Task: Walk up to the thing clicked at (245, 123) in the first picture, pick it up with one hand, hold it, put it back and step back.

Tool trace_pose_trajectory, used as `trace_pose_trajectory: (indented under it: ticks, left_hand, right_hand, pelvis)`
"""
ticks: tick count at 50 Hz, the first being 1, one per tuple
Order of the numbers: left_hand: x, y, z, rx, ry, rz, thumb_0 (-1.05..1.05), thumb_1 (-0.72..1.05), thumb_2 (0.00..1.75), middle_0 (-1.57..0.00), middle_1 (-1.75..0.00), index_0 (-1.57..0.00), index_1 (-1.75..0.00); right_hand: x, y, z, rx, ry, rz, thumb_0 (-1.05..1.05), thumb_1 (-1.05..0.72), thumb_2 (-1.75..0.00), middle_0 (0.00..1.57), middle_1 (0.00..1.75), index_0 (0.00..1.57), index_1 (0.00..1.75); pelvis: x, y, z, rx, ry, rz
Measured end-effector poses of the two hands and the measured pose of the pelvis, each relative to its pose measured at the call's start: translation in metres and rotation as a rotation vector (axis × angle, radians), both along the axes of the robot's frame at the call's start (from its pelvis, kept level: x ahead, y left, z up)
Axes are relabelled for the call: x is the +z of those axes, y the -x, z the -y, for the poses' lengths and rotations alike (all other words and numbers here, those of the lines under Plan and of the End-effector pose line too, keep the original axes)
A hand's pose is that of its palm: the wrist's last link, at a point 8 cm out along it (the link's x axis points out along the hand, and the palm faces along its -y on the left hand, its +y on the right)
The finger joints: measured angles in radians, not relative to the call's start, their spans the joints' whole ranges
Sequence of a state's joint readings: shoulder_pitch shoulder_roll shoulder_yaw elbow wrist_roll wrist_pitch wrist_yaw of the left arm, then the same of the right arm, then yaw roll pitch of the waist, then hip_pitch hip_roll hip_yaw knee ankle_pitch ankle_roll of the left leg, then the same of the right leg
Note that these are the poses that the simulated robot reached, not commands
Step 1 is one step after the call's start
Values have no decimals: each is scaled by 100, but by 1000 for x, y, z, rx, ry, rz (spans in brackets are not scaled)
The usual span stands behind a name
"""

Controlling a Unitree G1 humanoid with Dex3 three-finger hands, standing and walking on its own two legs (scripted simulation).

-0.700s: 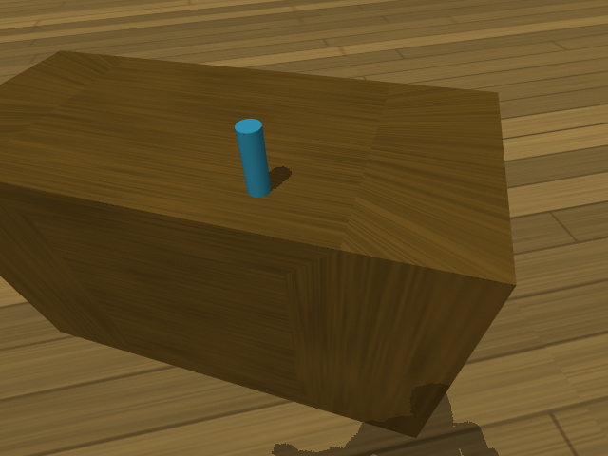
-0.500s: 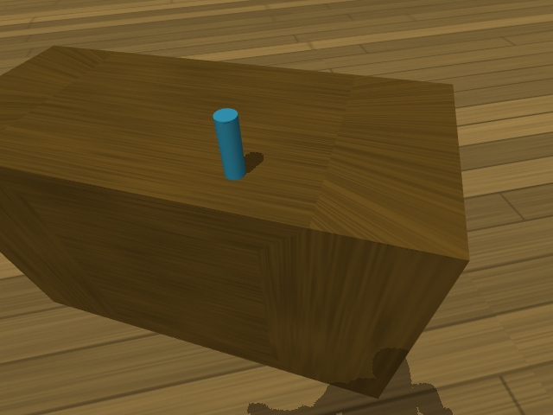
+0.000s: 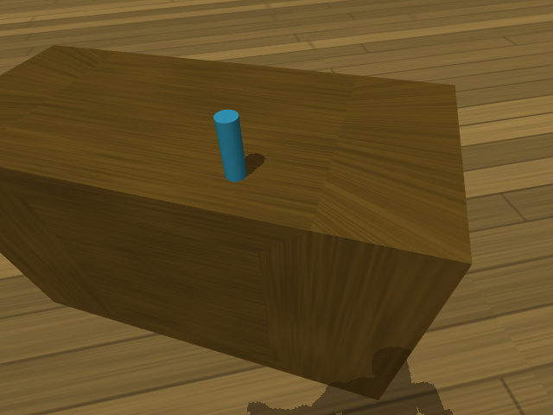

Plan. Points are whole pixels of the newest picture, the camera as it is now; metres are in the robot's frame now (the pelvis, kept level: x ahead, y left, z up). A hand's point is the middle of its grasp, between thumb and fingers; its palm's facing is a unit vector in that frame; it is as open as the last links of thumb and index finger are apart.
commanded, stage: stand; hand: left
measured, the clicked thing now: (231, 147) +0.58 +0.13 +0.08
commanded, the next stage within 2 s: walk up in 0.42 s
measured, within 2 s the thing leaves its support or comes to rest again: neither
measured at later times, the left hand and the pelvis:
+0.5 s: hand out of the picture +0.07 +0.26 -0.16, palm faces -0.04 -0.94 -0.35, open 7.4 cm; pelvis +0.01 +0.00 +0.00, yaw -1 degrees
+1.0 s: hand (91, 410) +0.19 +0.36 -0.17, palm faces -0.20 -0.91 -0.37, open 7.4 cm; pelvis +0.09 +0.09 -0.01, yaw -10 degrees
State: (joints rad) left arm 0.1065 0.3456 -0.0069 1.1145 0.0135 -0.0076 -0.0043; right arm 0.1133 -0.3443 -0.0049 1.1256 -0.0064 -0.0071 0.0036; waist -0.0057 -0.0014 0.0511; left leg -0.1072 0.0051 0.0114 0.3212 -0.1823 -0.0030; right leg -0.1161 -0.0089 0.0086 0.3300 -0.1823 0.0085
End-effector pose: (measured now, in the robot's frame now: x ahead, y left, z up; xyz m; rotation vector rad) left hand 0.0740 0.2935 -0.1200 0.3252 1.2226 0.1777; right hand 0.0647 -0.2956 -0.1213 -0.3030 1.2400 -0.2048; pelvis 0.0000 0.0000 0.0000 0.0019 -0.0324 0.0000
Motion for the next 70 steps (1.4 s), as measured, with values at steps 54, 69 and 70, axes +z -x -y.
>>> trace_pose_trajectory:
  ticks: [54, 69, 70]
  left_hand:
    - [-11, -153, -101, -209, -39, -9, 1, 91, 90, -20, -30, -20, -30]
    - [-2, -201, -21, -339, -31, 114, 1, 90, 90, -20, -30, -21, -30]
    - [-1, -201, -18, -342, -28, 119, 1, 90, 90, -20, -30, -21, -30]
  right_hand:
    - [16, -31, -68, -178, 103, 72, 0, -90, -90, 21, 30, 21, 30]
    - [-15, -8, -19, -262, 85, 53, 0, -90, -90, 21, 30, 21, 30]
    - [-14, -7, -19, -262, 83, 53, 0, -90, -90, 21, 30, 21, 30]
  pelvis:
    - [-15, -96, -92, -196, 13, 21]
    - [-28, -88, -53, -277, -15, 12]
    - [-27, -87, -53, -280, -15, 7]
